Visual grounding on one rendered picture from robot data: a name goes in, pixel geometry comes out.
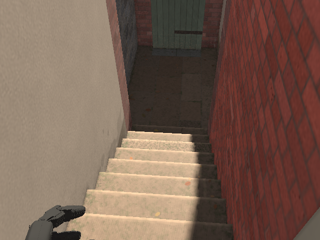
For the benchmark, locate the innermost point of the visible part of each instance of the stairs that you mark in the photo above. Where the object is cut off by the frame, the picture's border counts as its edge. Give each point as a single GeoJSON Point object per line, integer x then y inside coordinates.
{"type": "Point", "coordinates": [162, 184]}

